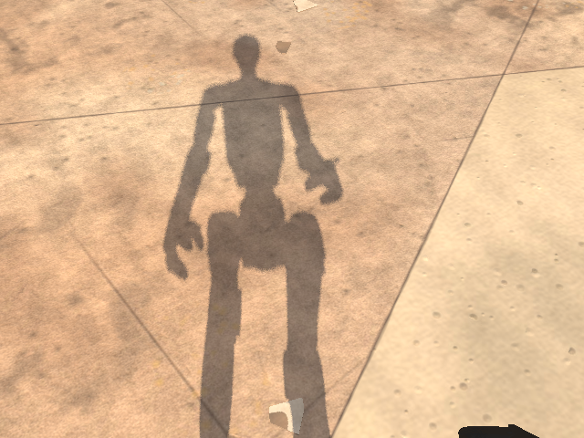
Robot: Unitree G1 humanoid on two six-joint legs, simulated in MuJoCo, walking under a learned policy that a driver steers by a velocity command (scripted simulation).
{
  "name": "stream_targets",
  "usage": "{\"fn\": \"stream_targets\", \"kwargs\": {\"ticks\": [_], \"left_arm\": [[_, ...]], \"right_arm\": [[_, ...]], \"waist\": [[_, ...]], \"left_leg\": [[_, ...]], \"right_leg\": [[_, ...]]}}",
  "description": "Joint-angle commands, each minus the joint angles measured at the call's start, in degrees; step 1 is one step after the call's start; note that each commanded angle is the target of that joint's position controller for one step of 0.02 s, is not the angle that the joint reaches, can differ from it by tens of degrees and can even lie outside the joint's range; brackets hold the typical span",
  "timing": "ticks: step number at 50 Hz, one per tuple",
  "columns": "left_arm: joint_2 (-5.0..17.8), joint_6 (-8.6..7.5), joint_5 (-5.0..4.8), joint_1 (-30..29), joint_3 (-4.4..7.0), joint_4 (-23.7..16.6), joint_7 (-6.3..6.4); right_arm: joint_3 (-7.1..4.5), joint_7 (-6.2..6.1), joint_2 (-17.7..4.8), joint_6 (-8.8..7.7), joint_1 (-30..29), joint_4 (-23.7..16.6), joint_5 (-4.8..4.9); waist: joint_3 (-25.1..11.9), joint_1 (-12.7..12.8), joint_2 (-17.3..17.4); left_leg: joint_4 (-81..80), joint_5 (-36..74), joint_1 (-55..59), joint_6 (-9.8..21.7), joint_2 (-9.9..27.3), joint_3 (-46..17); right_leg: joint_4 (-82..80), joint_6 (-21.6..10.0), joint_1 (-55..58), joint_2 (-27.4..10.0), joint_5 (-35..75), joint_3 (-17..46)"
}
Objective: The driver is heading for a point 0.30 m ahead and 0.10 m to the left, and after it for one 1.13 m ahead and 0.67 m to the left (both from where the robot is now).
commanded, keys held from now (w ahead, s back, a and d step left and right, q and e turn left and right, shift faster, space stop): w+q+shift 0.08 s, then q+shift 0.92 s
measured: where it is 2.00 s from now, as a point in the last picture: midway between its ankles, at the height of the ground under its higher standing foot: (179, 347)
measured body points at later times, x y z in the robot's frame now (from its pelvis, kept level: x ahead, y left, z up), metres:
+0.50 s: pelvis +0.39 +0.08 +0.07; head +0.45 +0.11 +0.51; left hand +0.62 +0.35 +0.01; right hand +0.51 -0.18 -0.04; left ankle +0.40 +0.13 -0.67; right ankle +0.58 -0.06 -0.61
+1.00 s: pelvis +0.53 +0.08 +0.06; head +0.56 +0.12 +0.51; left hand +0.44 +0.38 -0.04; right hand +0.85 +0.01 -0.02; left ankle +0.45 +0.20 -0.61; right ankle +0.67 +0.05 -0.67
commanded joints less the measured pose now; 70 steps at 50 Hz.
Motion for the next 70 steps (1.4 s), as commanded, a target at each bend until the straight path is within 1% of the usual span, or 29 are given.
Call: {"fn": "stream_targets", "kwargs": {"ticks": [1,2,5,9,10,11,12,13,14,16,19,22,26,31,33,34,35,36,38,41,47,54,56,57,58,59,62,68,70], "left_arm": [[7.2,-5.10,0.63,-8.8,1.80,-4.0,-0.44],[8.2,-5.87,0.74,-9.1,2.23,-3.8,0.11],[10.0,-7.67,-1.27,-4.4,3.05,-1.3,-0.27],[12.8,-7.46,1.25,-0.4,4.25,-0.4,-0.34],[12.0,-6.45,1.49,-2.9,4.28,-0.9,0.21],[7.8,-5.41,2.09,-11.2,2.54,-5.1,0.20],[-1.0,-5.67,4.55,-7.7,0.02,-8.3,-1.11],[0.5,-6.88,-1.10,6.2,-0.96,-8.0,-1.99],[7.2,-7.14,-1.54,1.9,-0.44,-7.5,-1.82],[9.7,-6.26,0.14,-9.3,0.30,-10.5,-1.12],[8.0,-4.30,0.87,-11.1,-0.23,-12.2,-0.14],[5.6,-3.69,0.34,-16.0,-0.90,-13.4,1.28],[5.8,-3.27,-0.92,-23.5,-0.54,-14.4,1.16],[7.7,-4.88,-0.85,-24.6,1.09,-13.4,0.28],[6.8,-5.29,-0.26,-14.9,1.65,-10.0,0.55],[7.4,-4.35,0.20,-13.5,1.71,-10.5,1.17],[7.1,-3.43,1.75,-11.2,1.56,-11.1,1.23],[9.0,-2.64,0.28,-14.0,2.76,-11.6,1.45],[4.6,-1.29,0.21,-17.2,1.71,-13.2,2.41],[7.2,-0.20,0.51,-18.2,2.26,-11.5,2.67],[9.5,0.14,0.25,-14.8,3.83,-8.1,2.60],[12.4,0.24,-1.45,-15.2,5.60,-6.0,1.73],[8.5,0.74,-1.64,-11.5,5.03,-4.4,1.43],[5.7,1.14,0.45,-9.6,4.47,-6.3,1.05],[7.0,0.34,1.09,-18.4,4.72,-10.1,1.48],[8.6,0.07,-0.11,-21.4,5.17,-10.8,1.91],[9.3,0.70,0.12,-14.5,5.76,-6.4,2.67],[3.9,1.35,-1.32,-12.5,2.68,-4.1,0.63],[4.7,1.50,-1.99,-13.5,2.31,-4.8,-0.41]], "right_arm": [[-1.07,-1.46,-8.8,2.46,1.8,-5.4,1.46],[-1.56,-1.31,-11.0,2.20,-1.7,-6.9,2.56],[-0.73,0.53,-7.3,1.25,-1.3,-3.6,4.14],[-3.12,0.56,-10.3,0.38,13.1,5.2,4.10],[-4.07,0.12,-10.9,0.44,22.0,8.8,3.81],[-5.61,0.08,-15.8,-0.32,26.0,10.5,7.50],[-3.82,0.46,-14.4,-0.74,25.2,10.8,4.63],[-4.31,0.11,-16.3,-1.87,18.1,7.2,0.08],[-6.05,-0.02,-16.4,-1.14,11.2,2.6,1.61],[-5.31,0.38,-14.8,-0.21,7.0,1.0,5.79],[-5.33,-0.62,-14.9,0.48,7.8,2.3,5.50],[-6.29,-2.65,-17.3,2.51,8.5,3.4,6.08],[-7.39,-5.51,-17.8,6.31,10.2,3.3,7.19],[-7.83,-5.87,-14.5,7.63,6.5,0.2,5.84],[-6.76,-4.65,-11.6,7.73,3.1,-2.0,5.50],[-5.08,-4.10,-6.8,7.71,7.2,-2.1,4.59],[-5.62,-3.07,-10.5,7.14,15.9,-2.4,5.18],[-6.80,-2.03,-16.1,7.12,19.9,-0.8,5.61],[-8.10,-2.67,-20.3,8.56,8.9,0.6,6.35],[-6.18,-3.00,-14.3,9.00,5.6,-2.1,5.43],[-5.16,-2.63,-12.5,8.05,2.5,-3.5,5.58],[-6.25,-0.86,-13.6,9.02,5.1,-2.0,5.65],[-8.03,-1.28,-15.9,9.27,11.7,0.8,5.42],[-9.92,-2.30,-24.4,9.05,12.9,-0.5,5.20],[-9.69,-2.11,-25.4,7.51,10.6,-2.9,2.93],[-9.42,-1.97,-23.5,6.33,7.3,-3.0,2.11],[-7.03,-2.81,-16.7,5.82,-1.2,-4.1,4.54],[-3.08,-3.09,-8.4,4.90,0.9,-0.1,2.92],[-4.27,-2.73,-11.9,4.94,3.6,1.3,2.50]], "waist": [[13.0,-4.9,1.3],[13.7,-3.6,-0.1],[4.8,1.0,0.8],[-3.9,-2.7,-5.1],[-5.4,-8.2,-4.4],[-6.0,-11.2,6.1],[-7.1,-2.9,21.5],[-19.7,4.0,18.7],[-19.2,1.2,7.0],[-6.8,2.6,-7.9],[0.2,5.0,-4.1],[-2.4,4.3,-0.5],[-6.5,1.2,4.3],[-2.5,1.4,8.4],[-7.8,5.0,2.7],[-10.3,2.4,-8.1],[-14.1,-0.8,-16.2],[-14.3,-1.9,-16.5],[-6.7,2.0,-3.9],[-0.1,1.3,-4.2],[-4.6,2.7,-8.3],[-4.0,0.8,-10.0],[-1.3,-0.5,-1.8],[2.3,2.3,18.0],[-0.1,-1.3,16.6],[1.5,-0.5,11.9],[-1.1,3.9,8.3],[-3.5,2.8,6.9],[-2.4,0.2,8.7]], "left_leg": [[-25.7,-2.9,-0.6,-1.2,2.5,5.2],[-38.2,2.4,4.5,-1.8,4.4,5.7],[-63.8,30.9,24.6,1.8,3.3,9.3],[-75.0,31.4,30.9,4.5,-6.3,14.6],[-81.5,38.2,39.6,5.2,-6.3,13.8],[-82.6,51.0,50.9,6.3,-1.1,6.2],[-68.5,78.0,64.2,7.3,3.6,-5.7],[-76.8,70.2,72.7,20.0,16.8,-30.0],[-81.4,54.8,67.7,21.1,15.9,-30.7],[-85.7,43.9,47.4,18.6,10.0,-24.0],[-86.8,53.6,33.4,16.7,5.2,-16.9],[-83.8,58.6,28.3,12.4,-0.8,-12.2],[-79.6,46.0,32.6,3.7,-3.9,-15.4],[-74.4,31.8,36.8,2.6,-3.7,-23.8],[-59.3,17.2,31.3,1.1,-8.4,-19.2],[-47.2,-14.8,17.4,-0.6,-14.5,-11.7],[-37.2,-22.4,11.2,-2.8,-14.2,-10.1],[-26.8,-19.3,7.8,-5.8,-8.6,-5.1],[-22.9,-6.0,6.5,-7.0,-3.7,-1.8],[-29.4,0.8,10.4,-6.2,-2.3,3.1],[-41.6,3.5,11.2,-5.4,2.7,4.7],[-65.9,7.4,27.6,0.1,1.0,10.6],[-78.0,11.4,37.9,4.7,-0.4,5.9],[-82.1,26.8,44.3,12.3,15.5,-19.4],[-87.0,24.1,38.2,19.5,18.7,-28.9],[-89.3,15.4,36.0,17.1,15.7,-25.3],[-85.2,20.5,32.7,10.2,10.3,-13.8],[-82.9,29.1,35.6,9.3,7.5,-3.2],[-86.0,14.0,34.6,10.7,9.2,-4.5]], "right_leg": [[-39.4,-5.6,-12.0,-12.3,20.4,17.4],[-44.2,-5.5,-11.1,-12.7,24.6,15.2],[-48.9,-3.8,2.5,-10.7,38.8,7.0],[-28.1,3.5,31.1,-16.1,82.8,0.9],[-15.4,5.6,29.2,-14.2,79.6,-2.4],[12.5,9.9,16.7,-7.7,44.3,-2.4],[32.4,11.0,-5.9,-1.6,-5.4,1.1],[39.1,11.3,-14.8,-3.2,-0.8,9.2],[34.9,10.5,-13.2,-6.9,6.0,8.5],[26.5,11.2,-12.1,-10.4,9.9,5.3],[13.6,13.0,-10.4,-12.1,10.5,4.3],[-3.8,14.4,-5.9,-8.2,18.1,1.2],[-17.9,14.2,-3.6,-4.5,30.2,2.9],[-29.7,12.0,-0.5,-6.9,32.6,7.6],[-37.7,8.2,18.3,-14.1,44.2,10.1],[-32.3,2.0,32.9,-25.7,63.6,20.9],[-32.3,-6.8,36.7,-37.0,70.8,34.4],[-31.6,-12.8,34.9,-42.6,63.1,39.3],[-35.1,-6.1,22.7,-30.5,37.4,25.1],[-39.0,-2.3,10.5,-22.6,36.8,10.9],[-40.6,-5.1,16.3,-27.4,36.6,4.8],[-36.8,0.4,12.3,-29.6,26.3,-4.4],[-23.2,7.6,2.8,-24.8,15.9,-10.5],[-2.7,14.5,-16.9,-16.0,-2.5,-15.5],[6.2,14.2,-22.1,-11.8,-4.3,-2.3],[8.8,12.1,-21.9,-12.5,1.6,0.9],[10.4,12.2,-15.7,-13.8,14.2,0.2],[-2.5,13.9,-4.3,-16.5,19.6,-1.6],[-7.9,13.3,-0.8,-16.2,17.6,-3.7]]}}
Velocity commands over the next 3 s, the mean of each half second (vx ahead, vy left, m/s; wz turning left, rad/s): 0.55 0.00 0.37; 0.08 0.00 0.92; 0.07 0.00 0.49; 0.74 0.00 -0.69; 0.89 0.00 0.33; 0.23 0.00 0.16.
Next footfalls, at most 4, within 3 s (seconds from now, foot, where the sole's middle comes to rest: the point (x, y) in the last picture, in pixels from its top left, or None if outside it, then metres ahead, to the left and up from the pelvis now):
0.22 left None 0.44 0.13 -0.71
0.68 right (264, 361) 0.70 0.07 -0.71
1.12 left None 0.45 0.21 -0.71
1.74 right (237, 350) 0.74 0.13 -0.71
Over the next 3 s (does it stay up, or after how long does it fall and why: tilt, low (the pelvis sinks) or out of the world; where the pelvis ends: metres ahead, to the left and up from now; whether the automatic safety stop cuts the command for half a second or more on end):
stays up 1.36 0.64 0.06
